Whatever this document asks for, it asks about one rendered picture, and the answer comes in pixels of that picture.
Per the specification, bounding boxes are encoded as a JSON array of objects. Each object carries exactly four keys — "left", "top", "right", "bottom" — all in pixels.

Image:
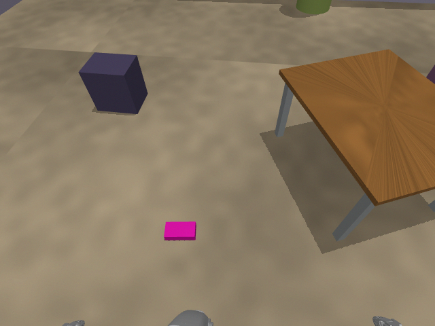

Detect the coffee table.
[{"left": 275, "top": 49, "right": 435, "bottom": 241}]

